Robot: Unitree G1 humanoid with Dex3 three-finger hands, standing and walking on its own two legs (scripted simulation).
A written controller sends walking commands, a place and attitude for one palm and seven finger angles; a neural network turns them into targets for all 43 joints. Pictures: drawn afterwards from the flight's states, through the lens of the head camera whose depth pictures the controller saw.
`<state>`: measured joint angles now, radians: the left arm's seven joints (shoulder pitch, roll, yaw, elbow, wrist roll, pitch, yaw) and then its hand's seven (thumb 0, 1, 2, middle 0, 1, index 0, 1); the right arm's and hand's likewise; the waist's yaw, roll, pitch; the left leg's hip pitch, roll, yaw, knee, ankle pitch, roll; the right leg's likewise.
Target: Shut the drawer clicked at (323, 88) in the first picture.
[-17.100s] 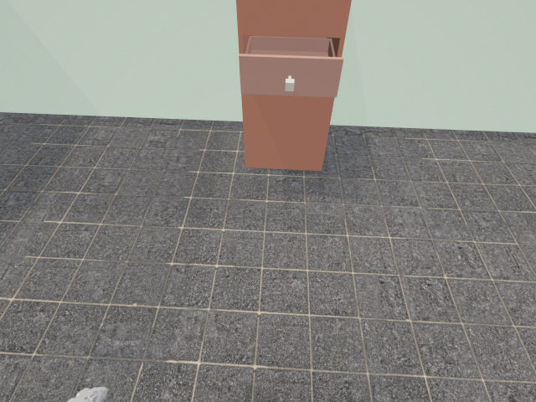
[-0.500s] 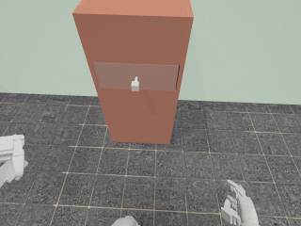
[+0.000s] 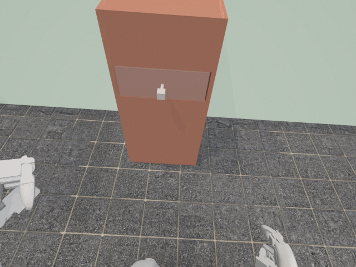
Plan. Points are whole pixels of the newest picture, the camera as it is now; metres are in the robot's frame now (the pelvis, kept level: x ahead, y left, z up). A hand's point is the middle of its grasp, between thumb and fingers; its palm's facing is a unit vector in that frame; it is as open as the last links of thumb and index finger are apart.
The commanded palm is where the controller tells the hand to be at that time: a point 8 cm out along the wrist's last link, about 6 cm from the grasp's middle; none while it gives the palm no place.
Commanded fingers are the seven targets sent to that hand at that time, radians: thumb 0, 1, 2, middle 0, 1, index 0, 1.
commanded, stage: step back with the hand held close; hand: left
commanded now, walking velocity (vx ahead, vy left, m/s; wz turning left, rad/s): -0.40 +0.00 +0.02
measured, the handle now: (161, 91) +0.77 +0.15 -0.11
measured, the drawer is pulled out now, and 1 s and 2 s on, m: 0.00 0.00 0.00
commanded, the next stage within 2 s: stop stepping back and stand still in 0.02 s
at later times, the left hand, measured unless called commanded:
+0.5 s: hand out of the picture +0.08 +0.25 +0.17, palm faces +0.43 -0.83 -0.37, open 3.2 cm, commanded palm +0.02 +0.29 +0.19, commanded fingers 0.00 0.90 0.90 -1.40 -1.60 -1.40 -1.60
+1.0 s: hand out of the picture +0.08 +0.27 +0.08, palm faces +0.28 -0.84 -0.46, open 3.2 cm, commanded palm none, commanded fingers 0.00 0.90 0.90 -1.20 -1.38 -1.20 -1.38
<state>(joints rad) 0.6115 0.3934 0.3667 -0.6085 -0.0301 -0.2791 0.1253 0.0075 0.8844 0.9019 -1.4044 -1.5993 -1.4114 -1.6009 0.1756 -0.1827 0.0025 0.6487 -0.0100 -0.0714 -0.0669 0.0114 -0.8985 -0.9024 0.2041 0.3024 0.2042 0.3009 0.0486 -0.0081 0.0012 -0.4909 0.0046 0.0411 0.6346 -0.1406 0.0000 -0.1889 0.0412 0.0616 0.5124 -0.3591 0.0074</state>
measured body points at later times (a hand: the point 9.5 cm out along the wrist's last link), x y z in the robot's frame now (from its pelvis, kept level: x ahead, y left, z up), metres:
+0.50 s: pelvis -0.11 +0.01 +0.00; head -0.13 +0.02 +0.45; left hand +0.05 +0.29 +0.19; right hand +0.01 -0.26 -0.08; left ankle -0.08 +0.13 -0.73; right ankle -0.10 -0.11 -0.73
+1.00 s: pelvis -0.12 +0.01 +0.00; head -0.13 +0.00 +0.45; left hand +0.06 +0.31 +0.10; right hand +0.04 -0.23 -0.10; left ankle -0.08 +0.13 -0.73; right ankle -0.11 -0.09 -0.73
